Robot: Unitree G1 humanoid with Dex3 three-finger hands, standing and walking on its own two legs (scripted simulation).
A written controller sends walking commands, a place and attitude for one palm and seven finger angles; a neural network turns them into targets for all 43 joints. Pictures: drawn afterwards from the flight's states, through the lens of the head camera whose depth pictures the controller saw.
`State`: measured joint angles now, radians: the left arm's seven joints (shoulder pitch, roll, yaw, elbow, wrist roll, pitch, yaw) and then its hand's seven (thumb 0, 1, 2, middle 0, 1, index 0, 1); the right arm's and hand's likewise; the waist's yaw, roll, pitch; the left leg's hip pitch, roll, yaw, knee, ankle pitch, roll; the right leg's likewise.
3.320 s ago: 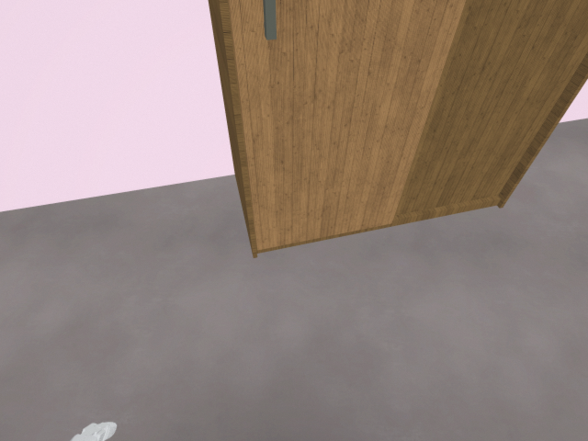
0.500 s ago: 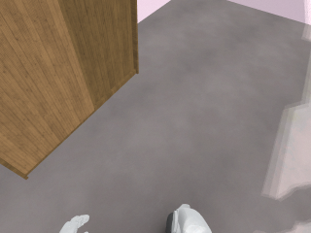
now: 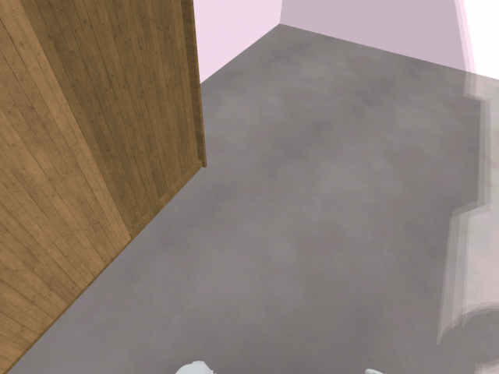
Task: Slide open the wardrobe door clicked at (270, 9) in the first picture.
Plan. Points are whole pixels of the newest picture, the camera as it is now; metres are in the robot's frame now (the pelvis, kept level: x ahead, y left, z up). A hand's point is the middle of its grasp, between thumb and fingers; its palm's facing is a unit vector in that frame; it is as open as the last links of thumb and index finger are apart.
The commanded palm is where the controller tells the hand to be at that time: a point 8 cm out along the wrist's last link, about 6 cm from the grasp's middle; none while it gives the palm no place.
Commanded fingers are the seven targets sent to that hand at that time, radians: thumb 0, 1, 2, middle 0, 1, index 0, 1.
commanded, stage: turn to face it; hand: left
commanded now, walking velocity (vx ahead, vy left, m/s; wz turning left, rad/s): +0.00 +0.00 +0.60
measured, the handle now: out of the picture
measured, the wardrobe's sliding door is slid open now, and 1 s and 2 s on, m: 0.00 0.00 0.00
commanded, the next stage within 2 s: take the last steps up to it in 1.88 s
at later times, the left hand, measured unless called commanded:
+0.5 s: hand out of the picture +0.14 +0.24 -0.16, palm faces +0.26 -0.94 -0.21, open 7.4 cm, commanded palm none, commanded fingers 0.00 0.90 0.90 -0.20 -0.30 -0.20 -0.30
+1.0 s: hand out of the picture +0.03 +0.20 -0.15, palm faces +0.54 -0.79 -0.28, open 7.4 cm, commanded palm none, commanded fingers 0.00 0.90 0.90 -0.20 -0.30 -0.20 -0.30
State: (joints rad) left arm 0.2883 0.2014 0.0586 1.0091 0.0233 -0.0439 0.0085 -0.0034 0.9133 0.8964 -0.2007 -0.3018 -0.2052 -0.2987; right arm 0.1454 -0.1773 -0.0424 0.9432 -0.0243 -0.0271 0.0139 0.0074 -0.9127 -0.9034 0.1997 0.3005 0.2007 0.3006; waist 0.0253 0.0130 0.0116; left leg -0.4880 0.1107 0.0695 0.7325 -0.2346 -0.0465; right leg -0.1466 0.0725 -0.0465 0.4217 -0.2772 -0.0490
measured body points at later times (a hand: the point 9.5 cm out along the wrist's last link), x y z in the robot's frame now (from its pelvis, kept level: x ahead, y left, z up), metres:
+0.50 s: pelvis +0.08 +0.03 +0.01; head +0.10 +0.06 +0.45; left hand +0.12 +0.29 -0.15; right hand +0.14 -0.21 -0.13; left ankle +0.10 +0.11 -0.74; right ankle +0.12 -0.13 -0.68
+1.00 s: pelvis +0.08 -0.01 +0.00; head +0.12 +0.00 +0.45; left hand +0.00 +0.24 -0.13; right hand +0.30 -0.20 -0.14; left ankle +0.00 +0.13 -0.68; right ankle +0.13 -0.12 -0.74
